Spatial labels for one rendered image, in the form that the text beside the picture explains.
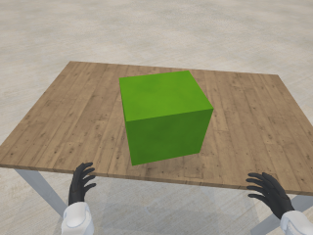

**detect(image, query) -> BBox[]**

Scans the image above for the robot right forearm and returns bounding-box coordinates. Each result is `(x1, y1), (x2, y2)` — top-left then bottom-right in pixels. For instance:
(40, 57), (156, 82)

(280, 211), (313, 235)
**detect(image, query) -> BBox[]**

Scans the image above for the carton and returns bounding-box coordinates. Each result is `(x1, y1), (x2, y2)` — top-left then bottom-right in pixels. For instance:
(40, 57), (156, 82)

(118, 70), (214, 166)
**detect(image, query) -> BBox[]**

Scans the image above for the table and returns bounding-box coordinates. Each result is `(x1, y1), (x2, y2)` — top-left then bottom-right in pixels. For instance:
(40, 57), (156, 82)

(0, 61), (313, 235)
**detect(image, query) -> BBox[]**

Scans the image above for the robot left hand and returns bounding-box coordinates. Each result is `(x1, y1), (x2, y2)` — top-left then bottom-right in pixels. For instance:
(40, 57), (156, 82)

(68, 162), (97, 206)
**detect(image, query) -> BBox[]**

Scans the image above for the robot left forearm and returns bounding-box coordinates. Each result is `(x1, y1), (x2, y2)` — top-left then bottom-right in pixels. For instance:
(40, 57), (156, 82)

(61, 202), (95, 235)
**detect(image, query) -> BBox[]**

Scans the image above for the robot right hand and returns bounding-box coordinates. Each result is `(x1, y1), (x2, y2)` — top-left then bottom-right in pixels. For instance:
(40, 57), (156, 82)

(246, 172), (295, 219)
